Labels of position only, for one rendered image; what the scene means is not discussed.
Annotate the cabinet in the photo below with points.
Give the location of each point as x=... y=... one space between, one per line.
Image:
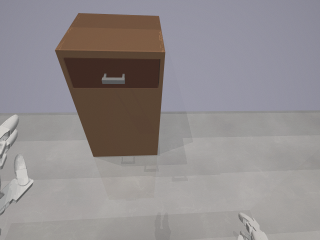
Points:
x=116 y=121

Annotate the left robot hand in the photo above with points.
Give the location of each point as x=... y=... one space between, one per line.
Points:
x=16 y=188

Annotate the drawer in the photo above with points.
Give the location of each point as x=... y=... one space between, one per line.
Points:
x=88 y=72

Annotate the right robot hand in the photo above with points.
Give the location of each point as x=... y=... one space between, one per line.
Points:
x=252 y=227

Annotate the handle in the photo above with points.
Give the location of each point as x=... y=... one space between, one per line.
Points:
x=113 y=80

